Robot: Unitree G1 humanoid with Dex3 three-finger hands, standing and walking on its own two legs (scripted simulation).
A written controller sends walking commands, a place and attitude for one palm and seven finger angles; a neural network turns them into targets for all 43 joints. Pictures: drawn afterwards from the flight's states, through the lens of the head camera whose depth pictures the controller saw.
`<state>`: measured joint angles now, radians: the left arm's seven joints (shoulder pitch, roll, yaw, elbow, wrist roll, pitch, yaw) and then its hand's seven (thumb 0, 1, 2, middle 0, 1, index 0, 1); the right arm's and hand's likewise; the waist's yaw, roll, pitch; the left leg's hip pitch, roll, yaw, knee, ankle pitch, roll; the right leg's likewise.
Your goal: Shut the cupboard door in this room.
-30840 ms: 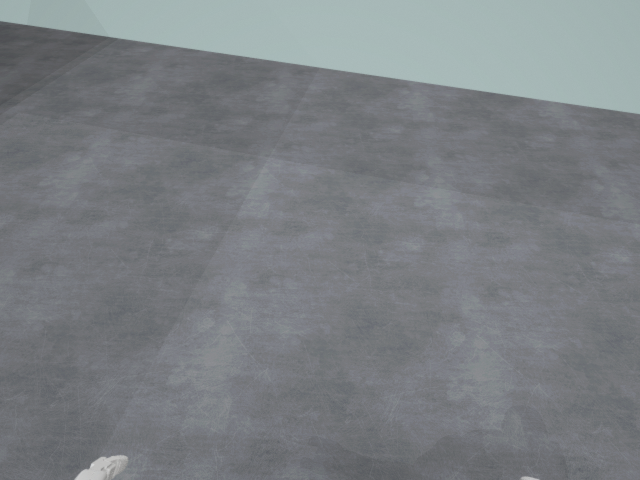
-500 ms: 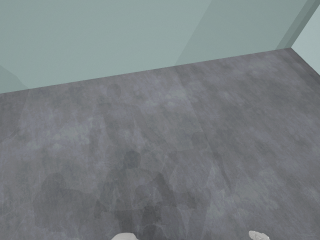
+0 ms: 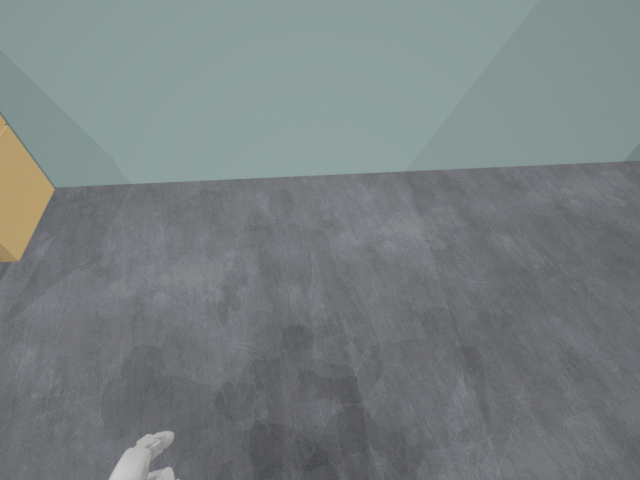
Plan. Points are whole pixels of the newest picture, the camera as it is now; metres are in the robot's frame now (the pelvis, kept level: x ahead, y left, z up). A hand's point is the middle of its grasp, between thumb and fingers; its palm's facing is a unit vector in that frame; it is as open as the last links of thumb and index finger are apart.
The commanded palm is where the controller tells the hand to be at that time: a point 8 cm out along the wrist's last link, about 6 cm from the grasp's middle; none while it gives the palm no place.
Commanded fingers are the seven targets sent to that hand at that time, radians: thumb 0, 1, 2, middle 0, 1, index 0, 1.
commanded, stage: walk to a spot facing it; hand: left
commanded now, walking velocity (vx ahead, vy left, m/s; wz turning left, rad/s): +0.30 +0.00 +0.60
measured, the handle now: out of the picture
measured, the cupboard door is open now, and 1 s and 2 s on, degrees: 83 83 83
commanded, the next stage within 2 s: turn to face it in 1.70 s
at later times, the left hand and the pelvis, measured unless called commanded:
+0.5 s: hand out of the picture +0.00 +0.17 -0.17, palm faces +0.41 -0.89 -0.22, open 7.4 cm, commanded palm none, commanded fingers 0.00 0.90 0.90 -0.20 -0.30 -0.20 -0.30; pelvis +0.15 +0.03 -0.02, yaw +21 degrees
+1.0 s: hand (135, 306) +0.42 +0.33 -0.15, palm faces +0.38 -0.91 -0.19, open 7.4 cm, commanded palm none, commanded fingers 0.00 0.90 0.90 -0.20 -0.30 -0.20 -0.30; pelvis +0.36 +0.12 -0.01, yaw +26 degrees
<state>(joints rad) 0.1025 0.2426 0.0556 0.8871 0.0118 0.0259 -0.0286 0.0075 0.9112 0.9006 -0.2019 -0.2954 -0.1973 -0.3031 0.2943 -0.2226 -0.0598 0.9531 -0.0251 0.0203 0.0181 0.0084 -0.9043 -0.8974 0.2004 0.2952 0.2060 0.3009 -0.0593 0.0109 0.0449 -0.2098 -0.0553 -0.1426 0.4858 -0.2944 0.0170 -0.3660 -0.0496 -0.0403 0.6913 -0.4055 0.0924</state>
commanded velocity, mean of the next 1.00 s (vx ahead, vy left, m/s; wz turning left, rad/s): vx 0.35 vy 0.00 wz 0.33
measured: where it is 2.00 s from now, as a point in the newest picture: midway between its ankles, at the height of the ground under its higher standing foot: (230, 319)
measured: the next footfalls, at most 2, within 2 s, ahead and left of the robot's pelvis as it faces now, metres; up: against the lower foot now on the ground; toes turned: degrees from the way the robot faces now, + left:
right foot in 0.04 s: +0.07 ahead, -0.13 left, +0.00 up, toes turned -2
left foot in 0.52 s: +0.25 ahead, +0.17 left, +0.00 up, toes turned +28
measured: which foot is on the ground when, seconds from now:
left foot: down 0.00-0.04, up 0.06-0.50, down 0.52-1.00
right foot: up 0.00-0.02, down 0.04-0.52, up 0.54-1.00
